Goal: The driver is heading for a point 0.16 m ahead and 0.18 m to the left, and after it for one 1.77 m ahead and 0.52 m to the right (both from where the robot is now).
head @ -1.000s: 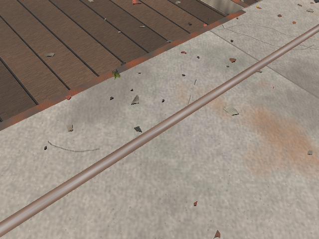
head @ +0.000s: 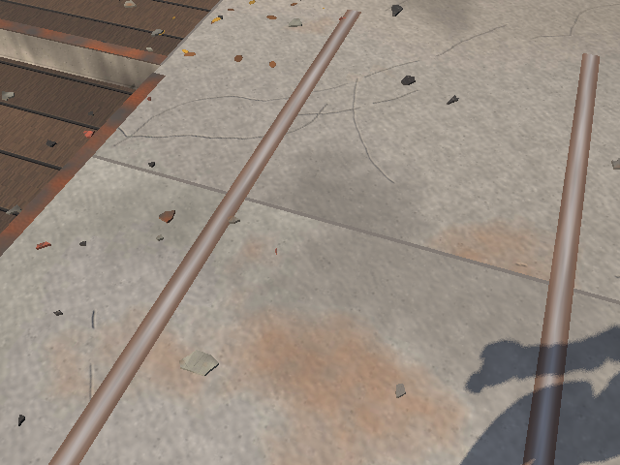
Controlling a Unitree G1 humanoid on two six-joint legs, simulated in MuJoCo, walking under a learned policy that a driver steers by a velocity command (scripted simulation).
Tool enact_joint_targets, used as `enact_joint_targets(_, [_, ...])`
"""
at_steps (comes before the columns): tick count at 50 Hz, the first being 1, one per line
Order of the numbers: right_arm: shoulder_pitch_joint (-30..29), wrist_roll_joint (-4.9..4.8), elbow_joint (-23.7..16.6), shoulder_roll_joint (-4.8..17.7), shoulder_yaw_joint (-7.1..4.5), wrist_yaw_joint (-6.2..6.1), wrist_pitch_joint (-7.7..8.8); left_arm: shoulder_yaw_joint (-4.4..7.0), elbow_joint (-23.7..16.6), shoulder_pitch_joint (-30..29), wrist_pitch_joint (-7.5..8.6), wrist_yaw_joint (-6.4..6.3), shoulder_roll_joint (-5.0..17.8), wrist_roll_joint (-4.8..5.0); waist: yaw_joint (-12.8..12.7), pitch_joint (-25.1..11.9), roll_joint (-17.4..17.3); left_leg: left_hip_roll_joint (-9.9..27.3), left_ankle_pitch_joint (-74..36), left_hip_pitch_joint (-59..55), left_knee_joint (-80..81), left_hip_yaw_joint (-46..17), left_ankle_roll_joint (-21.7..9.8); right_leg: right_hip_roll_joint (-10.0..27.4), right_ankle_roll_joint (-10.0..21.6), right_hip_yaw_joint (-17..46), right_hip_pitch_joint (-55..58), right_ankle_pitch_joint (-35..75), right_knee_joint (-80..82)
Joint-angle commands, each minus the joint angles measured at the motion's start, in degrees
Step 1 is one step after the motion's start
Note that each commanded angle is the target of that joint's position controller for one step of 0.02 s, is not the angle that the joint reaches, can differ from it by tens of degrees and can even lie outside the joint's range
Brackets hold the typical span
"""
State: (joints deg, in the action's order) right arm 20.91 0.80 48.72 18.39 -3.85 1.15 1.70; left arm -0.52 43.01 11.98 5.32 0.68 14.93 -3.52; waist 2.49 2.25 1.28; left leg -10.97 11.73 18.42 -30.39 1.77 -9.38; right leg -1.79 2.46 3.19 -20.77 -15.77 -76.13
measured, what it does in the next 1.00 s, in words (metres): walks ahead, turning right: right foot, then left foot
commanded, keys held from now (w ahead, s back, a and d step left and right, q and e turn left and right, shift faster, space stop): w+q+shift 0.08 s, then w+e+shift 0.92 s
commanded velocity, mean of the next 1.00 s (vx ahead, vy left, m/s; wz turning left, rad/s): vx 0.99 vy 0.00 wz -0.46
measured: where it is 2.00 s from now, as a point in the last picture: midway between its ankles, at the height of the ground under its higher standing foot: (489, 86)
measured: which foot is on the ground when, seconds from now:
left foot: down 0.00-0.30, up 0.32-0.70, down 0.72-1.00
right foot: up 0.00-0.30, down 0.32-0.74, up 0.76-1.00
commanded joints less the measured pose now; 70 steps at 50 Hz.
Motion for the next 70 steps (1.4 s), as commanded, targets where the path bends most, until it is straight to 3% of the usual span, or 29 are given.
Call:
enact_joint_targets(1, [1.9,-0.29,-1.7,4.9,-0.72,-0.47,2.24,0.52,-6.5,-0.5,-0.78,0.09,6.5,-1.43,-4.6,2.3,-0.1,15.5,8.8,-4.1,20.2,-30.1,-9.8,6.0,-2.4,2.9,-15.4,-2.2,5.5])
enact_joint_targets(6, [3.8,-1.32,-1.8,6.0,-1.38,-0.23,4.00,-1.69,-11.8,-15.2,-0.89,1.81,3.2,0.49,-0.2,6.9,-1.3,10.8,-4.5,5.7,27.3,-19.6,-5.8,6.8,-4.6,-4.7,-7.9,19.3,34.7])
enact_joint_targets(11, [11.1,-0.89,2.1,6.8,-1.05,-0.19,5.24,-0.64,-12.1,-20.7,-0.68,1.50,4.2,1.65,5.2,3.3,-2.7,15.0,-36.7,-18.9,25.1,-11.8,-0.1,3.4,1.7,-9.7,-8.6,26.6,47.1])
enact_joint_targets(13, [11.5,0.30,3.0,9.0,-1.27,-1.45,4.82,0.48,-11.0,-16.7,-0.39,1.20,6.3,1.37,2.2,-1.5,-7.0,17.5,-60.3,-26.9,15.5,-8.8,1.9,-1.0,3.8,-11.6,-4.6,17.9,47.4])
enact_joint_targets(15, [8.1,2.17,3.0,10.8,-1.63,-2.76,3.47,2.64,-4.6,3.2,-0.61,0.16,10.5,2.21,-8.4,-11.1,-9.1,18.9,-71.3,-26.1,-6.9,-5.1,3.4,-3.7,6.5,-11.0,13.1,10.8,46.9])
enact_joint_targets(16, [3.9,2.71,1.8,10.0,-1.35,-3.07,3.21,4.10,-0.9,16.4,-1.16,-0.72,13.2,2.00,-15.3,-16.0,-7.7,17.8,-61.6,-14.3,-24.9,-3.2,3.8,1.1,8.8,-5.6,28.7,4.8,43.5])
enact_joint_targets(17, [7.5,0.42,-1.7,1.7,0.65,-2.25,3.83,6.26,0.3,20.3,-1.44,-1.02,19.2,0.38,-10.8,-22.7,11.8,8.9,-12.3,11.6,-54.2,-1.3,7.8,17.6,19.0,24.8,48.7,-5.7,43.3])
enact_joint_targets(18, [5.3,0.35,-2.8,4.7,0.79,-1.59,5.18,6.49,1.0,18.5,-2.09,-0.02,16.6,1.97,-11.0,-26.4,10.6,4.7,12.5,24.1,-59.4,-6.1,7.4,20.6,22.4,47.3,52.5,-9.4,56.2])
enact_joint_targets(19, [-2.6,0.42,-5.0,4.9,1.28,-1.71,5.79,6.38,1.1,13.1,-1.86,0.16,14.3,2.15,-9.6,-15.1,4.9,10.0,5.8,29.4,-56.8,-8.9,6.8,18.4,20.5,39.5,44.3,-7.9,58.2])
enact_joint_targets(21, [-8.8,2.20,-7.4,4.2,2.23,-1.08,6.25,5.61,2.8,11.5,-1.65,0.08,9.7,2.61,-6.3,-5.4,-3.7,13.9,3.7,24.5,-46.9,-8.0,7.1,13.5,16.9,28.4,26.0,-0.2,61.0])
enact_joint_targets(24, [-9.4,4.10,-10.4,2.1,3.25,-0.05,3.49,4.93,4.5,11.5,-0.76,-0.45,8.4,3.21,-0.7,0.4,-1.2,15.8,8.8,21.2,-37.4,-6.7,9.7,8.4,16.4,22.8,11.4,2.4,64.7])
enact_joint_targets(28, [-22.0,2.12,-16.4,0.7,5.13,1.60,3.21,6.39,3.0,8.9,0.30,-0.12,11.3,3.23,-1.7,5.6,0.5,15.0,-8.5,7.2,-11.3,-1.7,12.1,3.0,13.4,16.1,-6.5,7.9,71.3])
enact_joint_targets(33, [-22.6,1.23,-16.2,3.7,3.90,0.37,3.37,7.66,4.4,14.7,0.02,0.13,13.7,4.41,-4.6,-0.1,1.1,11.6,-15.6,-3.1,0.0,-1.8,10.3,4.9,8.1,17.5,8.2,30.7,63.0])
enact_joint_targets(35, [-10.0,1.34,-12.8,7.2,1.95,-1.17,3.85,8.22,4.6,14.3,-0.36,-0.07,16.3,3.61,2.0,-9.1,-0.1,9.8,-5.7,-17.5,0.7,-1.1,9.1,2.8,5.6,15.4,10.4,42.5,42.3])
enact_joint_targets(36, [0.8,1.95,-11.0,10.3,0.48,-2.45,4.11,7.81,3.9,12.4,0.07,0.10,14.7,3.25,7.6,-14.6,-0.4,15.7,1.9,-31.0,-1.9,-5.6,8.0,0.4,4.6,14.0,2.0,35.3,26.9])
enact_joint_targets(37, [10.1,4.18,-9.8,14.7,-1.02,-3.46,4.18,5.43,1.6,13.0,0.56,-0.31,4.8,3.88,8.3,-22.5,-12.5,33.3,22.9,-44.5,1.7,-26.2,5.3,-4.1,4.4,8.8,-11.1,-2.9,5.9])
enact_joint_targets(38, [5.9,3.50,-9.8,17.4,-1.93,-2.87,3.49,4.31,-1.7,17.2,-0.02,-0.42,4.3,5.58,2.8,-28.1,-25.4,41.7,30.4,-45.3,13.9,-53.6,0.4,-4.4,4.1,4.2,-20.9,-12.3,-5.4])
enact_joint_targets(39, [-0.3,2.79,-10.8,10.3,-1.05,-2.63,3.17,4.83,-0.2,10.6,-1.22,-0.90,8.4,3.90,3.1,-16.9,-13.3,36.9,33.8,-36.8,15.1,-45.2,1.2,1.0,4.7,2.9,-25.4,-5.5,-6.1])
enact_joint_targets(41, [-3.5,2.77,-9.3,4.1,0.41,-2.20,3.21,5.04,-0.5,3.6,-2.31,0.60,8.0,2.45,2.3,-5.5,-3.6,31.0,12.2,-23.6,15.1,-25.2,3.1,4.6,3.9,1.4,-23.7,-0.4,-1.0])
enact_joint_targets(44, [0.2,0.99,-4.5,0.6,1.33,-1.58,4.58,4.06,-3.6,0.3,-4.80,2.34,3.4,1.64,-1.0,-1.2,-7.1,28.4,-4.6,-17.7,16.5,-11.2,4.8,7.4,3.3,0.6,-24.3,-0.8,0.8])
enact_joint_targets(52, [-0.9,0.43,-1.8,5.6,0.34,-1.67,6.08,1.92,-11.1,-13.6,-5.11,5.38,4.1,1.80,-4.5,4.3,-3.4,22.2,-43.4,-12.2,21.7,14.1,8.0,2.0,6.3,-13.1,-10.2,17.0,30.1])
enact_joint_targets(55, [-0.8,0.63,-2.9,11.6,-1.16,-2.69,3.95,3.60,-7.0,-0.3,-4.71,4.22,8.5,1.85,-12.6,-4.7,-7.0,25.2,-71.2,-17.3,0.2,13.7,8.2,-3.6,9.2,-14.0,6.2,10.9,31.6])
enact_joint_targets(57, [-3.5,1.43,-4.4,11.4,-1.41,-2.37,2.34,6.70,0.1,19.1,-4.70,1.95,13.3,2.14,-19.5,-12.6,-2.6,22.7,-45.0,-2.6,-34.1,11.7,8.2,-4.0,12.7,-6.6,32.6,5.7,36.5])
enact_joint_targets(58, [-3.3,2.40,-6.3,3.8,0.44,-1.28,2.46,8.08,-0.3,14.0,-5.54,0.44,17.9,3.38,-13.1,-7.5,11.6,11.8,13.3,14.0,-57.9,11.4,9.8,4.3,15.1,8.4,34.6,7.3,38.6])
enact_joint_targets(59, [0.3,0.99,-13.4,4.8,0.78,-1.37,3.48,8.80,-3.9,10.6,-6.26,0.43,23.4,1.66,-8.2,-19.1,13.7,8.9,18.3,30.3,-68.5,-1.2,11.2,15.1,26.4,39.1,48.3,1.6,50.7])
enact_joint_targets(60, [-5.2,1.50,-14.1,7.3,0.98,-1.35,4.95,8.91,-4.4,11.8,-6.33,-0.22,20.7,1.99,-10.5,-16.5,3.4,12.1,12.7,34.0,-64.0,-6.8,11.0,16.6,25.2,45.3,44.3,-7.8,59.8])
enact_joint_targets(62, [-8.1,2.05,-13.6,6.7,1.56,-1.56,5.26,7.70,-2.2,8.8,-4.77,-1.11,15.8,2.33,-4.8,-2.5,-5.6,16.1,9.7,29.1,-51.8,-6.7,11.3,12.6,21.2,36.9,25.0,-0.3,62.3])
enact_joint_targets(65, [-5.4,3.70,-12.7,5.3,2.01,-1.41,1.70,5.92,-1.9,6.0,-2.21,-1.10,11.9,2.86,0.8,1.1,-6.2,19.1,13.5,19.0,-40.2,-6.1,13.6,7.3,19.8,25.6,7.5,10.4,63.1])
enact_joint_targets(70, [-18.1,1.08,-16.4,-1.1,4.34,0.92,2.00,5.37,0.7,8.9,1.15,0.30,9.9,3.91,-4.2,3.3,-2.9,18.8,-19.7,6.5,-10.5,0.5,9.7,1.7,12.8,9.8,0.0,20.7,70.8])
